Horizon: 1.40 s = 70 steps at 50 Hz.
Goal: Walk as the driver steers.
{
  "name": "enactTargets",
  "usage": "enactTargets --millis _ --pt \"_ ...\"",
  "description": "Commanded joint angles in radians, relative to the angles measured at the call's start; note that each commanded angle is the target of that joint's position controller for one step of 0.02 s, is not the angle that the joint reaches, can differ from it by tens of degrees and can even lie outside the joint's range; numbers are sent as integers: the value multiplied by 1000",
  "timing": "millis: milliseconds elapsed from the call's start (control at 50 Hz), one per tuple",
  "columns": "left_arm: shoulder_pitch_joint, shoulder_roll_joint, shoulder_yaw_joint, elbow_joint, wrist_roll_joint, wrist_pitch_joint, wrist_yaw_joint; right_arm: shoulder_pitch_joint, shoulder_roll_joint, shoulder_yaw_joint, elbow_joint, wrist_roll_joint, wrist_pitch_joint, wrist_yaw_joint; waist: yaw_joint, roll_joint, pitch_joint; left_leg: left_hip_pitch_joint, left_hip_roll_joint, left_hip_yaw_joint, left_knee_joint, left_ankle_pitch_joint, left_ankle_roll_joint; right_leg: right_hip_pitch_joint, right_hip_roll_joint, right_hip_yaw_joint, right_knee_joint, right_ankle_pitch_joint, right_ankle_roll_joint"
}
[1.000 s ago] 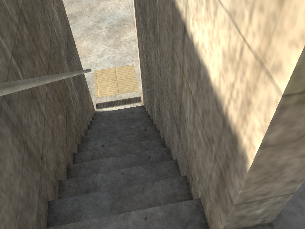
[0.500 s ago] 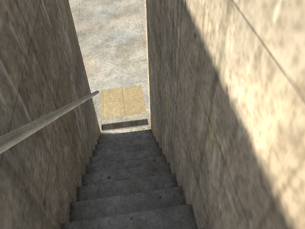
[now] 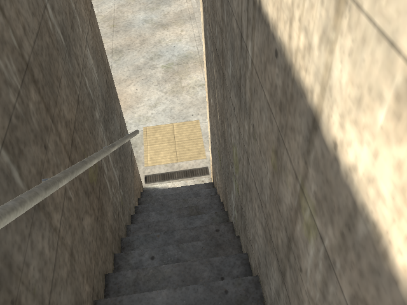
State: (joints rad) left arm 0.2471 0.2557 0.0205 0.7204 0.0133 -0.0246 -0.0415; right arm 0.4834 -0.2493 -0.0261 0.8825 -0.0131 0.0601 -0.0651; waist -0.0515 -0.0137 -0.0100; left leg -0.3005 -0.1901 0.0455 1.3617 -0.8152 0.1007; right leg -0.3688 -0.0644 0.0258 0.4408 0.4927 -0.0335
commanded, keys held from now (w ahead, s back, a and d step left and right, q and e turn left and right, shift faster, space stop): w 1.00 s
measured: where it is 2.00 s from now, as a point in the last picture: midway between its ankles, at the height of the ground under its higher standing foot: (173, 301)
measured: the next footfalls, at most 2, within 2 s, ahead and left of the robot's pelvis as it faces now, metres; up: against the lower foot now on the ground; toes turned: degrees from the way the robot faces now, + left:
left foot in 0.50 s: +0.28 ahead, +0.26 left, -0.20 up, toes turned -1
right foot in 1.14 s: +0.58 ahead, +0.10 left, -0.40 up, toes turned +4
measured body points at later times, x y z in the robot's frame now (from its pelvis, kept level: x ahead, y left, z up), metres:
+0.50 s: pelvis +0.21 +0.14 -0.23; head +0.20 +0.14 +0.22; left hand +0.13 +0.41 -0.36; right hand +0.35 -0.13 -0.33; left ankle +0.25 +0.26 -0.97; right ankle +0.05 -0.11 -0.76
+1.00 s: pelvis +0.44 +0.23 -0.37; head +0.42 +0.27 +0.07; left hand +0.55 +0.47 -0.52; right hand +0.29 +0.01 -0.50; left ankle +0.24 +0.26 -0.99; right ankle +0.59 +0.04 -1.03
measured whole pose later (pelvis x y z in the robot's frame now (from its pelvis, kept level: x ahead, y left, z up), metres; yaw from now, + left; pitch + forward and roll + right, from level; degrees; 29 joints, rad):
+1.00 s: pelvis +0.44 +0.23 -0.37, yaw +0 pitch +2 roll -2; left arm 0.20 0.22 0.06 0.89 0.02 0.02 -0.01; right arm 0.64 -0.10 -0.02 1.12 0.04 -0.05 -0.15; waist -0.03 -0.06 -0.09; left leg -0.20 -0.12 0.06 1.16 -0.91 0.12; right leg -0.73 0.05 0.22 0.90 0.40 0.00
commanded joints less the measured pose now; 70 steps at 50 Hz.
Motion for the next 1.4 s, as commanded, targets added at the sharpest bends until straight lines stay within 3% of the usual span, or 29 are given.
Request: enactTargets --millis 20,40,80,120,160,200,260,360,420,480,500,520,540,560,580,620,720,800,880,1060,1100,1120,1140,1160,1200,1240,1260,1340,1400 --pt "662 145 80 214 -4 -22 -17 -63 -5 -22 20 49 -39 34 256 -141 -18 -547 -40 -110 823 -162 -76 670 -196 134 159 313 -107" --pt "617 221 80 239 -44 -26 -32 168 17 -32 15 58 -67 57 109 -247 -76 -683 29 -332 903 -72 -62 653 -338 408 236 116 -237" --pt "501 139 51 239 -72 -4 -21 93 -77 -60 33 42 -66 62 97 -97 34 -845 79 -301 910 67 -46 472 -334 304 223 -22 -225" --pt "357 179 70 281 -26 -5 40 -80 -39 -41 -75 57 -9 22 64 -190 147 -907 171 -394 573 349 -47 143 -485 640 15 -617 -264" --pt "220 112 25 233 50 -22 99 -125 -47 -51 -82 59 31 11 29 7 245 -626 161 -408 207 611 -117 -230 -312 401 42 -684 -139" --pt "107 175 37 204 52 -38 115 -44 6 -48 -37 -6 19 4 -32 -137 206 -410 164 -307 88 909 -173 -361 -221 305 30 -744 -114" --pt "197 59 12 243 -36 -61 150 -213 -63 -77 -132 16 -20 20 37 -218 182 -494 164 -324 -172 1220 -186 -198 -167 217 172 -933 -128" --pt "298 148 51 256 -38 23 165 -386 35 -37 -180 43 -42 96 178 -175 151 -144 188 -73 -721 1100 -196 -222 -117 169 291 -1178 -121" --pt "234 131 73 258 -15 27 141 -294 -73 -75 -161 35 -16 79 135 -296 161 -84 268 -98 -808 942 -142 -160 -153 191 396 -1128 -99" --pt "178 46 55 348 -8 19 127 168 -152 -128 12 -26 -63 85 -146 -31 35 300 321 -107 -1010 1033 -53 -174 -10 165 1080 -980 27" --pt "157 -39 50 359 -27 -8 109 359 -178 -105 43 -37 -64 62 -239 198 42 455 403 -157 -915 1217 -8 -410 187 162 1682 -1441 94" --pt "349 -120 34 347 -26 -45 86 316 -197 -75 64 -9 -90 92 -50 495 34 545 404 -48 -465 1800 -160 -727 157 179 1910 -1462 61" --pt "469 -103 33 282 -55 -61 94 308 -275 -108 110 27 -73 117 38 659 -96 555 495 -388 -669 1479 -120 -800 145 152 1876 -1335 64" --pt "357 -101 31 242 -37 -60 111 306 -266 -116 141 52 -61 119 38 559 -53 441 532 -569 -865 1029 -82 -836 124 90 1836 -1301 70" --pt "196 2 52 248 -40 -30 123 170 -86 -69 81 56 -73 119 -14 118 59 287 401 -399 -863 850 -113 -816 49 20 1640 -1082 27" --pt "243 -119 10 179 -28 6 114 41 -199 -87 104 38 -100 82 142 221 70 139 510 -601 -789 933 -29 -840 -30 65 1635 -1034 24" --pt "171 -79 43 173 -19 44 87 74 -41 -32 163 -13 -105 13 143 63 25 26 431 -395 -725 1219 -54 -631 7 251 1002 -633 19" --pt "52 1 53 125 -11 25 70 203 -90 -54 217 72 -114 -48 92 83 50 150 359 -350 -632 1012 -121 -708 75 285 727 -243 14" --pt "-77 -75 33 90 5 44 40 271 24 -4 253 58 -111 -94 52 179 138 -31 278 -275 -573 977 -141 -492 123 178 485 -36 68" --pt "30 49 56 263 -8 28 34 293 -11 -47 295 59 -136 -79 49 130 208 66 359 -365 -163 1224 -94 -516 139 80 552 -393 36" --pt "597 147 95 481 20 -2 46 -97 -109 -82 177 33 -164 -52 391 -55 138 -471 258 -173 363 1402 -191 285 162 -100 314 -411 -51" --pt "827 87 76 586 -9 -12 63 -284 -127 -96 131 14 -176 -47 568 -420 147 -865 59 -7 956 353 -261 686 59 -42 74 -121 -185" --pt "826 -46 30 625 -61 -8 85 -353 -65 -89 45 5 -185 -49 487 -373 194 -920 49 -32 1023 -92 -235 632 40 78 54 -172 -226" --pt "776 -85 2 587 -41 -27 86 -209 46 -71 20 35 -189 -41 304 -253 162 -979 3 -301 903 -62 -205 604 -13 270 208 -18 -308" --pt "385 -54 18 467 -30 -91 79 139 3 -83 139 118 -200 -3 27 -39 16 -818 175 -416 361 253 -76 403 -230 481 221 -123 -324" --pt "-97 110 47 280 -21 -72 91 31 9 -71 107 102 -163 -13 -185 219 138 -350 323 -271 -364 461 -102 -293 -232 512 214 -407 -242" --pt "-19 124 57 305 36 -71 90 221 -2 -79 258 53 -150 10 -186 253 -23 74 230 -149 -142 847 -114 -453 -158 484 365 -338 -241" --pt "173 -1 32 367 -65 -41 159 -108 70 -24 99 55 -140 74 -27 -30 30 159 236 -110 -868 1425 -133 -315 71 51 718 -836 -63" --pt "-13 17 53 349 -43 -5 114 470 -99 -68 249 9 -122 87 -350 -84 -64 530 338 -184 -899 1424 -45 -333 209 132 1453 -625 13"
Over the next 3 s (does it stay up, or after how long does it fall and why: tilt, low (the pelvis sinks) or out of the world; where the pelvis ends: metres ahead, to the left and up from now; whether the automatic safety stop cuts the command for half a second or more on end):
stays up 1.38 0.24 -1.04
